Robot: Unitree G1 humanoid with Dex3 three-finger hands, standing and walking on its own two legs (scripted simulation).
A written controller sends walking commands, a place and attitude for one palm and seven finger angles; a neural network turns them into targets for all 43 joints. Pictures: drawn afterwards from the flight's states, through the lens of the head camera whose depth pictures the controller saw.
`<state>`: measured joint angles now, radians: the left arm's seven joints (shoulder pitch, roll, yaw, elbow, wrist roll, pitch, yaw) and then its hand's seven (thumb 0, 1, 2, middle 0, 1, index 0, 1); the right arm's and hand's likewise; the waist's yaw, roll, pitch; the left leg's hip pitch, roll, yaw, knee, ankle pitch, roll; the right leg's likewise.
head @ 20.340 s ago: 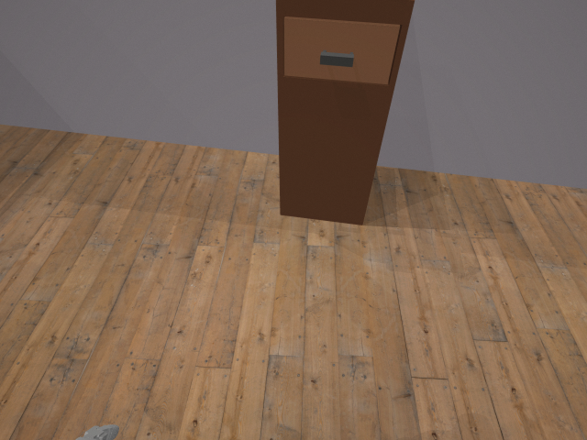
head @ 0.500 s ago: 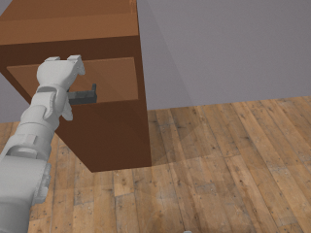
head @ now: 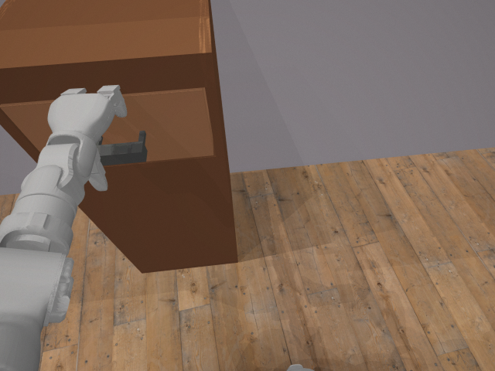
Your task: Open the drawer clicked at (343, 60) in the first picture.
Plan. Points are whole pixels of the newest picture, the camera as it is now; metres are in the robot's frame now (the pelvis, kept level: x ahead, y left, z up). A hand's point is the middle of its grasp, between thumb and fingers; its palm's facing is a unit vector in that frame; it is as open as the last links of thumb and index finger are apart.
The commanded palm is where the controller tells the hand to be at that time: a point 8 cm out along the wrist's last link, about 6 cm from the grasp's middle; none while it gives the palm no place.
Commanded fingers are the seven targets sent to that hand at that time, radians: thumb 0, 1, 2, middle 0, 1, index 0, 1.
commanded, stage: re-aim the fingers above the handle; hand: left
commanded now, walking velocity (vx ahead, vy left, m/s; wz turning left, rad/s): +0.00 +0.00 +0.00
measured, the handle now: (119, 145) +0.52 +0.24 +0.04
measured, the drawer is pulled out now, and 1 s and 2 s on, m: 0.00 0.00 0.00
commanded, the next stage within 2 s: lower the fingers behind the handle in 0.12 s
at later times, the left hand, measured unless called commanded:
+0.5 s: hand (99, 138) +0.48 +0.24 +0.10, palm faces +0.02 +0.01 -1.00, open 13.5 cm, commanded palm +0.47 +0.26 +0.13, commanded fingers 0.00 -0.50 0.30 -0.30 -1.20 -0.30 -1.20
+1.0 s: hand (101, 140) +0.48 +0.24 +0.09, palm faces +0.05 +0.02 -1.00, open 13.6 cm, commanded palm +0.47 +0.26 +0.09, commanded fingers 0.00 -0.50 0.30 -0.30 -1.20 -0.30 -1.20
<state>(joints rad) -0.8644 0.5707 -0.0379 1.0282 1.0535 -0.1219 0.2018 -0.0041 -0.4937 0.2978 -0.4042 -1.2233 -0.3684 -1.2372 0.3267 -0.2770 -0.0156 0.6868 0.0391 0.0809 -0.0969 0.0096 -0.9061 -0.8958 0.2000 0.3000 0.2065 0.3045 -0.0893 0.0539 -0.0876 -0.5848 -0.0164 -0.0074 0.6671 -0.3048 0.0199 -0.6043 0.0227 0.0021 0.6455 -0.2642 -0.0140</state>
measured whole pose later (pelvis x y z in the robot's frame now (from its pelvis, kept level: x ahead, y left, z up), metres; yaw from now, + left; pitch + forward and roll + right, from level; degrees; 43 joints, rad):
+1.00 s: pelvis -0.02 +0.00 -0.01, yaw +0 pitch +15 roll +0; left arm -0.97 0.56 -0.08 1.12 1.06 -0.06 0.27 0.00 -0.49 0.30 -0.37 -1.24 -0.32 -1.33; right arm 0.34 -0.28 0.00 0.68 0.04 0.07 -0.09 0.01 -0.91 -0.90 0.20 0.30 0.21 0.30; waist -0.10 0.04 -0.11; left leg -0.70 -0.02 0.00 0.75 -0.31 0.03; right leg -0.72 0.02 0.00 0.72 -0.26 -0.01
